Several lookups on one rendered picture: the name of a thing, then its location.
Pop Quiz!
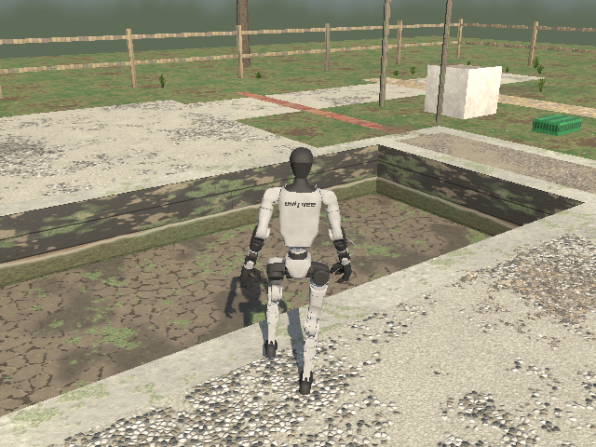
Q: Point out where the robot right forearm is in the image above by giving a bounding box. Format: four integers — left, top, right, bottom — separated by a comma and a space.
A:
333, 226, 350, 265

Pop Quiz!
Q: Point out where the robot right upper arm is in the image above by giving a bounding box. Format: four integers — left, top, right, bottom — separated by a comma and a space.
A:
319, 188, 343, 241

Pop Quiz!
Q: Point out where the robot left forearm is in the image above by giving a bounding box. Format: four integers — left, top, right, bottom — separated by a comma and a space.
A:
243, 225, 264, 269

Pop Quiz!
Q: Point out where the robot left upper arm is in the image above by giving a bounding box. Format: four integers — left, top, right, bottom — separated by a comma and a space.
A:
255, 187, 281, 240

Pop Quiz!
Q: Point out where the left robot hand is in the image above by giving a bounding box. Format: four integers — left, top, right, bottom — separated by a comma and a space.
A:
240, 265, 262, 291

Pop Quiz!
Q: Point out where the right robot hand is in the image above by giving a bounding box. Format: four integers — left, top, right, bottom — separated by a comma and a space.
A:
330, 262, 352, 283

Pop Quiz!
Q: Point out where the robot right shin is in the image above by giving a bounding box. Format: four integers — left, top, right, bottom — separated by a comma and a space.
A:
302, 319, 320, 382

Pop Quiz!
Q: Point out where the robot right thigh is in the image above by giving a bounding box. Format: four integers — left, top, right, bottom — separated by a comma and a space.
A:
304, 261, 330, 336

